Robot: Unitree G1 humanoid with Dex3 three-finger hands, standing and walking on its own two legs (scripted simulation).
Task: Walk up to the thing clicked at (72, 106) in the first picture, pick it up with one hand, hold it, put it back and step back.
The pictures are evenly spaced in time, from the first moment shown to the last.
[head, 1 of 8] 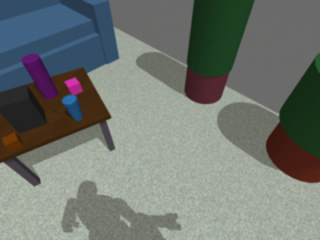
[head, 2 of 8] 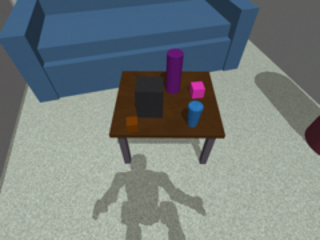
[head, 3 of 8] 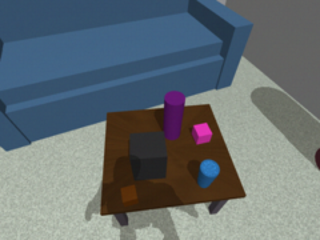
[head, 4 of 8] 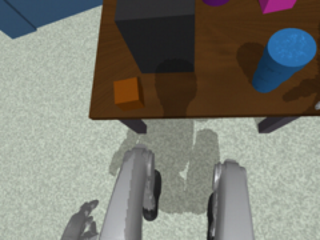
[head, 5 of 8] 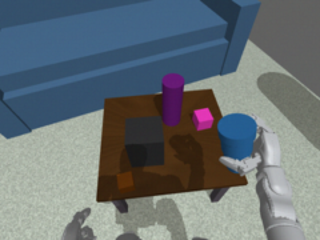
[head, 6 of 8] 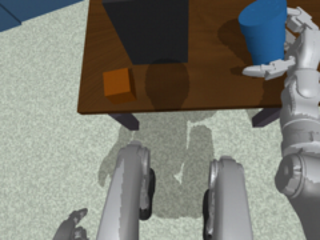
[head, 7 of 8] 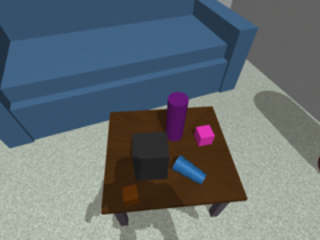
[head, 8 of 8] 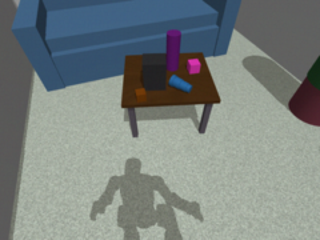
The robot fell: no
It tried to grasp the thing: yes
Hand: right
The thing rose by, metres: 0.35
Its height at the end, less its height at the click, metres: -0.04
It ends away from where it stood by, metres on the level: 0.08
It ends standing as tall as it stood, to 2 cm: no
